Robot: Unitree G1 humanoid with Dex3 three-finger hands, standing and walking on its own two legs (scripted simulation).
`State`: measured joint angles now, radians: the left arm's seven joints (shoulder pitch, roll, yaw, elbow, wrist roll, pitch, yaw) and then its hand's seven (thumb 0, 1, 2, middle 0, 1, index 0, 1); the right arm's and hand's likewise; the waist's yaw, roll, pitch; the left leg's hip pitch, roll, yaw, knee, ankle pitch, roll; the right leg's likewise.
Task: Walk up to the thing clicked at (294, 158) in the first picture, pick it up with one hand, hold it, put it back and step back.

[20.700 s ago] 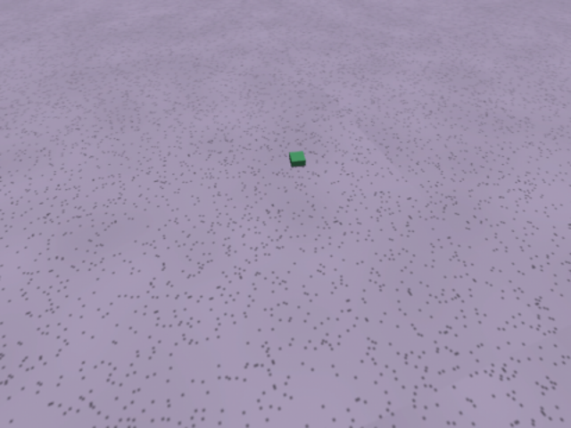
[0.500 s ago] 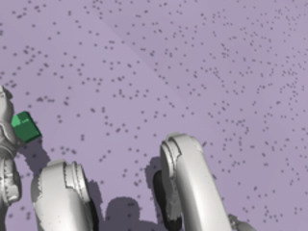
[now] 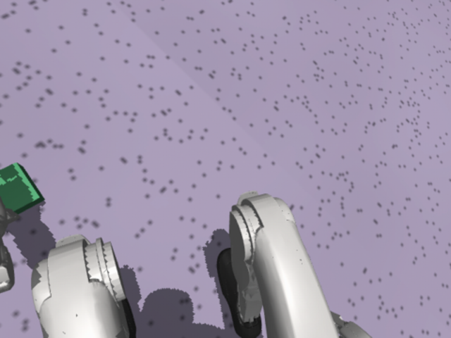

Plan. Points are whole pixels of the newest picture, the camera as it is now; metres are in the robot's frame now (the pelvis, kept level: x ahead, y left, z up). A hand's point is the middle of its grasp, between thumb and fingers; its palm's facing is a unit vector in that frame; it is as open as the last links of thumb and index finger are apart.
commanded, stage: rest palm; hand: left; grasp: from above
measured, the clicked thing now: (10, 192) +0.43 +0.32 -0.29
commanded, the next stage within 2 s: close in 0.78 s
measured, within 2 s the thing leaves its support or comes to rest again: neither
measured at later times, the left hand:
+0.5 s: hand (8, 192) +0.42 +0.31 -0.25, palm faces -0.38 -0.27 -0.89, open 14.4 cm
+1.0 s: hand (10, 194) +0.42 +0.31 -0.27, palm faces -0.37 -0.25 -0.89, open 14.1 cm
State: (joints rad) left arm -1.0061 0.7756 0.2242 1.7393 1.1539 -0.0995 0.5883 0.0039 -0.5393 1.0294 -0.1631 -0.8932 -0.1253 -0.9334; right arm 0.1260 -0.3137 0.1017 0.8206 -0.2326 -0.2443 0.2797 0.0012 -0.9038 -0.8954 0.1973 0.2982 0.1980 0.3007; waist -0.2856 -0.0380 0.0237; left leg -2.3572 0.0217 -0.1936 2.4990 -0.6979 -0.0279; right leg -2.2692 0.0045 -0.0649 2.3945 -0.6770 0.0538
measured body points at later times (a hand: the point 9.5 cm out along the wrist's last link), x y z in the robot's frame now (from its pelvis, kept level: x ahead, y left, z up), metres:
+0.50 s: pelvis +0.00 +0.01 -0.01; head +0.27 +0.10 +0.34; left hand +0.44 +0.32 -0.20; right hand +0.02 -0.25 -0.08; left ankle +0.07 +0.13 -0.27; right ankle +0.10 -0.13 -0.27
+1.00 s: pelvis -0.01 +0.01 -0.01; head +0.26 +0.12 +0.33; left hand +0.44 +0.32 -0.21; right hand +0.03 -0.24 -0.07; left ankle +0.07 +0.13 -0.27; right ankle +0.10 -0.13 -0.27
